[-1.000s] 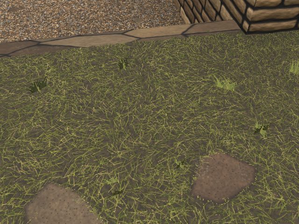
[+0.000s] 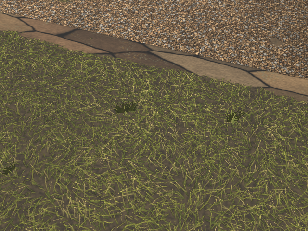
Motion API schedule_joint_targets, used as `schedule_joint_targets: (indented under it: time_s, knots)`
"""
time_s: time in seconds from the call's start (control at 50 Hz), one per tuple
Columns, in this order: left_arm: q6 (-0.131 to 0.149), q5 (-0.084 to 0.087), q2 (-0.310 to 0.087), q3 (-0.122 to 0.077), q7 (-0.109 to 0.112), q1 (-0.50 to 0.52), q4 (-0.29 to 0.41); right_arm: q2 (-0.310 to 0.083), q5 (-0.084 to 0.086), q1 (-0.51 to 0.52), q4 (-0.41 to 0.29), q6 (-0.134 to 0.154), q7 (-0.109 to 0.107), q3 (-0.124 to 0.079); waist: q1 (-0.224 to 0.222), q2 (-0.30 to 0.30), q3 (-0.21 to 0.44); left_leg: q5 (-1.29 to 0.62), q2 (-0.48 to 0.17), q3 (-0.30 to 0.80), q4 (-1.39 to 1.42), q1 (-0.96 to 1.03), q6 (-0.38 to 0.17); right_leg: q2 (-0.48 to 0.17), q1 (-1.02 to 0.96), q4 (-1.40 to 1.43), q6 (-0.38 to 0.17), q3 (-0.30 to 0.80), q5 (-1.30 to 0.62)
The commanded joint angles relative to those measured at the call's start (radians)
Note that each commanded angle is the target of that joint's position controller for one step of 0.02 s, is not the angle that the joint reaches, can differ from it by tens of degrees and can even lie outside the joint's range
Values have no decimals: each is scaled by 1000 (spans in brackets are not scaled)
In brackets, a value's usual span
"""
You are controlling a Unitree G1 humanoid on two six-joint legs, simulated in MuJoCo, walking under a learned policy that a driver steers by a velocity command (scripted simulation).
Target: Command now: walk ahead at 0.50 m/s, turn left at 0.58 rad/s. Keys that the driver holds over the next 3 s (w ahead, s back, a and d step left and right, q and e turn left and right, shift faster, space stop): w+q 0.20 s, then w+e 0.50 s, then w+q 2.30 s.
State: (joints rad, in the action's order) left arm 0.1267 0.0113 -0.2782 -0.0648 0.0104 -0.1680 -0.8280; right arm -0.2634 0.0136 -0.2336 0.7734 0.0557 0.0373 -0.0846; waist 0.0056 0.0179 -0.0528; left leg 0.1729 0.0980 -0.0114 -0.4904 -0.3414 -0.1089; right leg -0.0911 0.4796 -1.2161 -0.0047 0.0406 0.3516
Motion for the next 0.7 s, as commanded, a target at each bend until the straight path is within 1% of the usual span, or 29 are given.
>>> schedule_joint_targets:
  time_s: [0.02,0.06,0.08,0.12,0.16,0.2,0.24,0.26,0.3,0.32,0.34,0.36,0.38,0.4,0.42,0.44,0.46,0.48,0.5,0.52,0.56,0.6,0.62,0.66,0.7]
  knots:
    - [-10,-21,-96,-31,4,-42,67,-115,-1,16,-84,27,-15,-24,-37,-35,119,-263,-263,348,263,163,-194,-47,137,92,20,32,-79]
    - [-21,-30,-78,-26,8,20,94,-143,2,-24,-76,29,-30,-31,-24,-37,93,-303,-240,302,275,132,-189,-28,161,201,46,17,-165]
    - [-22,-30,-73,-24,9,64,110,-149,4,-46,-72,27,-37,-32,-9,-45,79,-302,-229,292,275,132,-179,-16,181,272,55,14,-221]
    - [-19,-26,-58,-17,5,139,135,-146,7,-81,-65,21,-46,-30,19,-71,67,-251,-200,272,265,132,-147,14,173,426,58,14,-340]
    - [-13,-18,-47,-11,-5,205,156,-144,10,-107,-60,16,-51,-29,47,-100,54,-177,-185,274,256,129,-122,46,137,563,53,12,-426]
    - [-6,-11,-50,-8,-15,258,178,-151,12,-132,-52,12,-53,-31,67,-112,44,-136,-195,304,242,141,-112,68,108,641,47,10,-452]
    - [5,-9,-56,-5,-32,266,182,-133,10,-160,-33,12,-55,-24,82,-117,47,-137,-230,312,209,209,-111,62,104,685,29,7,-476]
    - [10,-9,-61,-5,-39,273,186,-131,7,-174,-25,11,-56,-22,88,-119,42,-152,-250,323,188,251,-109,61,115,700,15,4,-460]
    - [14,-7,-75,-7,-47,270,194,-141,1,-181,-15,6,-58,-23,83,-137,31,-233,-291,344,157,329,-101,62,127,717,-19,-9,-367]
    - [15,-6,-84,-9,-48,249,193,-147,-1,-175,-13,3,-59,-25,71,-148,31,-318,-301,340,134,359,-91,69,110,726,-41,-23,-312]
    - [16,-6,-101,-17,-47,196,181,-154,-2,-157,-16,0,-58,-26,40,-153,55,-486,-288,315,77,376,-77,94,36,748,-66,-51,-276]
    - [17,-10,-128,-32,-44,87,150,-148,-4,-138,-22,-2,-57,-21,-15,-139,126,-662,-243,265,-49,374,-56,117,-117,773,-102,-69,-307]
    - [17,-20,-166,-42,-43,-79,121,-129,-15,-115,-41,0,-57,-8,-86,-94,262,-611,-201,218,-273,259,-27,20,-382,729,-171,49,-381]
    - [10,-30,-245,-66,-44,-216,100,-76,-8,-230,-45,14,-53,9,-79,146,411,-237,-54,130,-653,-99,58,-183,-767,747,-339,436,-309]
    - [1,3,-199,-54,-55,-239,73,-80,-10,-242,-46,32,-47,19,-72,278,402,357,-5,146,-803,-330,80,-265,-852,905,-386,738,-119]
    - [-6,20,-137,-36,-52,-178,88,-145,5,-137,-68,45,-38,5,-81,169,233,316,-75,176,-862,-443,70,-238,-744,927,-331,676,22]
    - [-17,7,-116,-27,-48,-119,111,-145,7,-42,-89,55,-34,9,-75,60,137,236,-113,149,-828,-441,64,-196,-600,947,-294,552,-8]
    - [-24,-2,-103,-21,-48,-86,119,-134,-10,5,-102,62,-33,8,-50,-11,62,185,-141,128,-743,-420,67,-153,-472,973,-278,469,-101]
    - [-24,-8,-93,-14,-45,-72,128,-130,-26,3,-105,63,-36,2,-22,-12,59,145,-168,126,-666,-367,74,-120,-408,989,-264,420,-196]
    - [-26,-10,-95,-13,-43,-67,131,-116,-31,-11,-107,61,-38,3,-4,14,67,130,-175,116,-612,-324,86,-93,-371,1002,-262,388,-263]
    - [-25,-3,-108,-18,-35,-82,129,-90,-34,-15,-113,53,-44,7,6,52,82,117,-172,89,-521,-291,114,-68,-324,1012,-273,327,-365]
    - [-28,3,-140,-29,-23,-108,123,-73,-33,53,-136,47,-51,15,-9,54,72,36,-159,73,-391,-285,140,-52,-285,1019,-269,281,-415]
    - [-31,7,-149,-32,-17,-123,119,-64,-32,94,-145,47,-51,19,-21,50,68,-31,-151,73,-318,-268,147,-38,-268,1016,-255,262,-414]
    - [-41,13,-154,-35,-8,-160,109,-50,-28,166,-159,52,-46,25,-49,59,65,-153,-125,74,-188,-220,155,-14,-247,1003,-227,242,-388]
    - [-52,17,-151,-34,-2,-199,99,-51,-18,225,-170,58,-37,26,-72,69,64,-222,-98,74,-102,-173,158,-9,-247,982,-212,254,-352]
